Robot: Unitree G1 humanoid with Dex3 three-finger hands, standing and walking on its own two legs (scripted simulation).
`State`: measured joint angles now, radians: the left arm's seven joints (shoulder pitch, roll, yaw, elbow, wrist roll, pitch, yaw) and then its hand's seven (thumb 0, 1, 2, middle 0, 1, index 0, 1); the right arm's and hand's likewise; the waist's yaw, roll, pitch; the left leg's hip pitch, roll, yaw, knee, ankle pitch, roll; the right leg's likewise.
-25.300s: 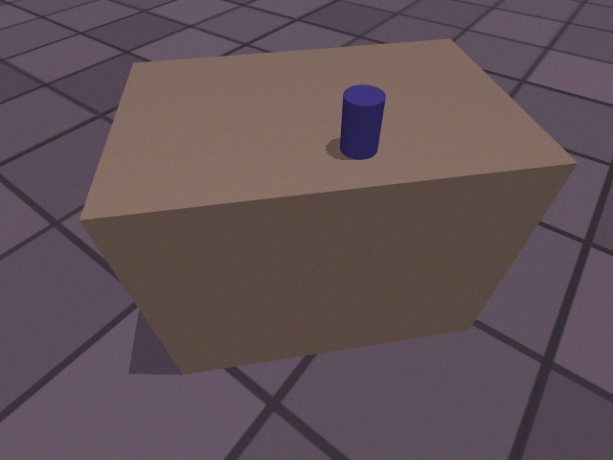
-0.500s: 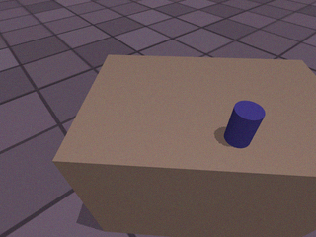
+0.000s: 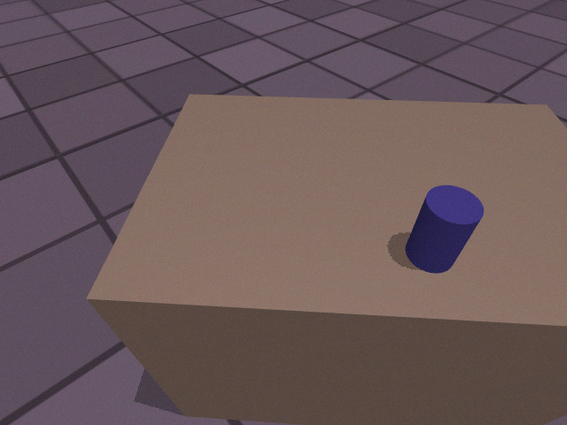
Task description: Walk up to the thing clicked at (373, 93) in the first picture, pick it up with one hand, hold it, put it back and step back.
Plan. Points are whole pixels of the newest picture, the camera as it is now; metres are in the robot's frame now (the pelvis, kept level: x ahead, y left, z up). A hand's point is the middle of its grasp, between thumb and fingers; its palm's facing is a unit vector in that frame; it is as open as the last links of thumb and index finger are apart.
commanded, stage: home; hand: right
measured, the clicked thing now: (440, 230) +0.43 -0.22 +0.03
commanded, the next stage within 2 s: stand in 0.56 s
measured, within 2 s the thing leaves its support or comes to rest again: neither
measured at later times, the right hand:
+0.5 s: hand out of the picture +0.08 -0.25 -0.15, palm faces -0.03 +0.93 -0.36, open 17.4 cm
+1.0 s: hand out of the picture +0.06 -0.25 -0.16, palm faces -0.02 +0.94 -0.35, open 11.9 cm
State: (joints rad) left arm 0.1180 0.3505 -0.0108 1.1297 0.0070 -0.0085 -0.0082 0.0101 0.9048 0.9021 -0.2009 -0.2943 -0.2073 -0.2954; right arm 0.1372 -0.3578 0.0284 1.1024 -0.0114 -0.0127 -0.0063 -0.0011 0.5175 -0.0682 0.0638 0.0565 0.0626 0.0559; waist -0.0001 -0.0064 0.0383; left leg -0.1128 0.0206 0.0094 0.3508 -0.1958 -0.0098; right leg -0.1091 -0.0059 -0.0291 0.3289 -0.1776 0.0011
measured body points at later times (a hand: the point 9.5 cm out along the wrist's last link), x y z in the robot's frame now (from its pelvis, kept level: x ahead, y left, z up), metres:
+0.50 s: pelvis +0.01 +0.00 +0.00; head +0.01 +0.01 +0.45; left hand +0.07 +0.31 -0.13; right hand +0.08 -0.30 -0.13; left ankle +0.00 +0.12 -0.75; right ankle +0.00 -0.12 -0.75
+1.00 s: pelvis +0.00 +0.00 +0.00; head +0.00 +0.01 +0.45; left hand +0.06 +0.31 -0.13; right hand +0.06 -0.30 -0.13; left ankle +0.00 +0.12 -0.75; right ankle +0.00 -0.12 -0.75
